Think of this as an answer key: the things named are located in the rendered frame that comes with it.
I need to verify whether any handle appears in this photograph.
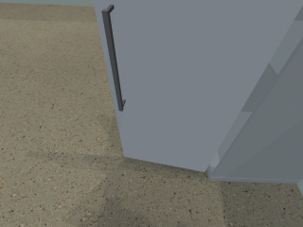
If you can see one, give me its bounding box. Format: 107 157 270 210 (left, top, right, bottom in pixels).
101 4 126 112

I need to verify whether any fridge door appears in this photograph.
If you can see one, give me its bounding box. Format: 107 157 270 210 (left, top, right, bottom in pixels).
93 0 303 172

